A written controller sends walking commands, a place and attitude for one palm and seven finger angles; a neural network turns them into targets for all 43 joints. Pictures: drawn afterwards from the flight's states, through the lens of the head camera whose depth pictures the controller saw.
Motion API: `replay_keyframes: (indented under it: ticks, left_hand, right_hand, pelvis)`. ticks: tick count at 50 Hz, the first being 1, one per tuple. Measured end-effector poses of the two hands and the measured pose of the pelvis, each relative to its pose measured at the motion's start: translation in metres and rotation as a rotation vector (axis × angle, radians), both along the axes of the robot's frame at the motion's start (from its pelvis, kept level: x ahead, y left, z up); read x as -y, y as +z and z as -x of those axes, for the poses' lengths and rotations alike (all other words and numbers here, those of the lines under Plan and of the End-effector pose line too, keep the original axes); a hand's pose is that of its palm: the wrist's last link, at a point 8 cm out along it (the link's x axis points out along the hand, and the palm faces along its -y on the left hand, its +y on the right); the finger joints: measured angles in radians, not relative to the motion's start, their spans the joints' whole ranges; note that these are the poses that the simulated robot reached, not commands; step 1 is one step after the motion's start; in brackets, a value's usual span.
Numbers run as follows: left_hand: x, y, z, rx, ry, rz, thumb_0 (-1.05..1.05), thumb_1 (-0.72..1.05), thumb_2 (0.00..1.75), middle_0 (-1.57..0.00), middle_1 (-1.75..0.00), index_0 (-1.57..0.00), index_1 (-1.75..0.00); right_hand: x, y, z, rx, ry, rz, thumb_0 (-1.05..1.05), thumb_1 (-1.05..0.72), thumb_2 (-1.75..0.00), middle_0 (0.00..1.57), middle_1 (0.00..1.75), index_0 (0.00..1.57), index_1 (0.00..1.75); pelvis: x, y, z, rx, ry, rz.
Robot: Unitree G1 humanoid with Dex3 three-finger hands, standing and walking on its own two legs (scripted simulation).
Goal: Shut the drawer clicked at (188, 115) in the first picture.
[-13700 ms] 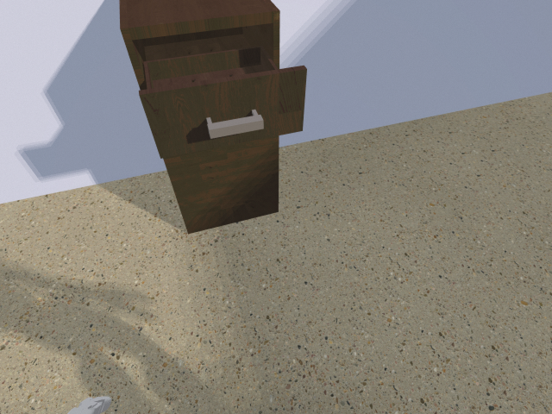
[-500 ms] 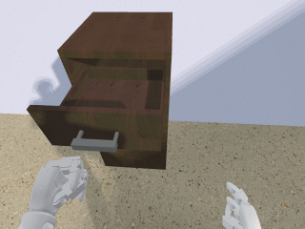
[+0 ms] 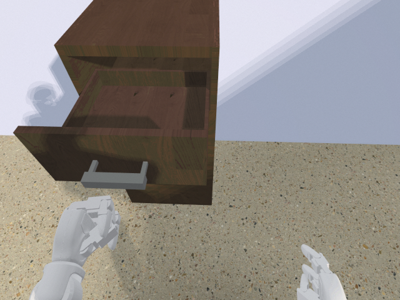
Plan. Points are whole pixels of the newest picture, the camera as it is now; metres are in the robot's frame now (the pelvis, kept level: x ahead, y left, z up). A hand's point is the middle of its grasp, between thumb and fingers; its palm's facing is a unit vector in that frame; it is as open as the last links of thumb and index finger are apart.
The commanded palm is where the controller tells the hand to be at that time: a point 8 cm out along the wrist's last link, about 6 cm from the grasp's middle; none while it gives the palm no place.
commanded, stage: bring the fist close to the handle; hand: left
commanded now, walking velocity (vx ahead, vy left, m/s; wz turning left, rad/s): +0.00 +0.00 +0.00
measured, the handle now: (117, 172) +0.36 +0.21 +0.04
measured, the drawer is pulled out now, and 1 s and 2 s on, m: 0.29 0.29 0.18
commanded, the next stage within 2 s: push the drawer shut in 0.84 s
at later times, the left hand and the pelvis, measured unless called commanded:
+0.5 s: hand (129, 214) +0.27 +0.16 +0.03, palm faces +0.00 -1.00 -0.04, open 3.3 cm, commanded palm +0.25 +0.22 +0.03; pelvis -0.01 +0.00 -0.02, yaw +0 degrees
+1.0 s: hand (129, 210) +0.28 +0.16 +0.03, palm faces +0.01 -1.00 -0.04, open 3.3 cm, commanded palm +0.26 +0.22 +0.03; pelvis -0.01 +0.00 -0.02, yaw +0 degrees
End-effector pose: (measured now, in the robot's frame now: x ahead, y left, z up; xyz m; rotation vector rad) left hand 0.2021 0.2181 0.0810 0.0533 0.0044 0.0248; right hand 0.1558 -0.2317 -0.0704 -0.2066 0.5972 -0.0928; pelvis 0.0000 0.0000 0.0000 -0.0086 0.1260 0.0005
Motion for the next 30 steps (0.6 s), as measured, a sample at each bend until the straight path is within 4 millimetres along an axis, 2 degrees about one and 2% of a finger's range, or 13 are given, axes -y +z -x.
replay_keyframes:
  ticks: [6, 21, 25, 30]
  left_hand:
    - [0.005, -0.011, -0.009, 0.000, -0.014, 0.005, 0.02, 0.90, 0.90, -1.40, -1.60, -1.40, -1.60]
    - [0.001, -0.042, -0.044, -0.001, -0.019, 0.014, 0.02, 0.90, 0.90, -1.40, -1.60, -1.40, -1.60]
    - [0.002, -0.050, -0.049, -0.005, -0.019, 0.017, 0.02, 0.90, 0.90, -1.40, -1.60, -1.40, -1.60]
    - [0.006, -0.049, -0.049, 0.008, -0.025, 0.012, 0.02, 0.90, 0.90, -1.40, -1.60, -1.40, -1.60]
  right_hand:
    - [-0.001, -0.007, 0.005, -0.030, -0.006, 0.000, 0.02, -0.90, -0.90, 0.20, 0.30, 0.20, 0.30]
    - [-0.001, -0.031, 0.014, -0.123, -0.017, 0.003, 0.02, -0.90, -0.90, 0.20, 0.30, 0.20, 0.30]
    - [0.001, -0.035, 0.017, -0.144, -0.024, 0.005, 0.02, -0.90, -0.90, 0.20, 0.30, 0.20, 0.30]
    - [0.004, -0.039, 0.020, -0.162, -0.036, 0.003, 0.02, -0.90, -0.90, 0.20, 0.30, 0.20, 0.30]
  pelvis:
    - [-0.003, -0.004, 0.002, -0.022, -0.005, -0.003]
    - [-0.004, -0.018, 0.009, -0.083, -0.008, -0.004]
    - [-0.004, -0.022, 0.010, -0.098, -0.009, -0.005]
    - [-0.003, -0.024, 0.010, -0.103, -0.011, -0.005]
